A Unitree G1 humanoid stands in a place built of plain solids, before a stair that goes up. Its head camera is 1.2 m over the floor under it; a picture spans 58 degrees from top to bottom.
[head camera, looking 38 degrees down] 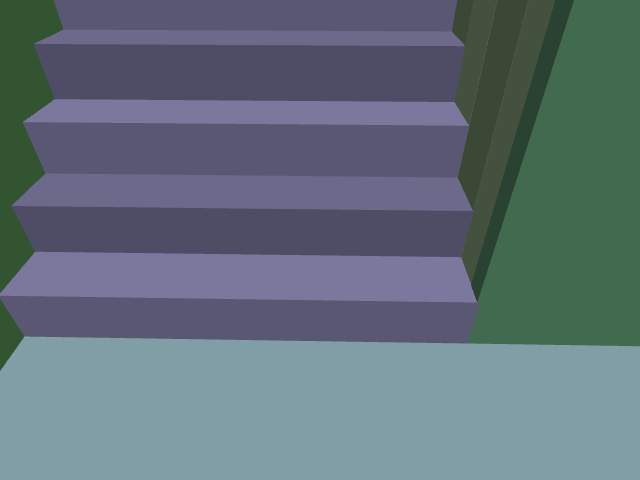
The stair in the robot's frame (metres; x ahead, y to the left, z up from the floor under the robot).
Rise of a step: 0.20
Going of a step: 0.22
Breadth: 1.53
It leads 1 degrees to the right of straight ahead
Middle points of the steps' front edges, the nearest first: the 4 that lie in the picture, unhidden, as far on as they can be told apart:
0.97 0.27 0.20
1.19 0.26 0.40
1.41 0.26 0.60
1.63 0.26 0.80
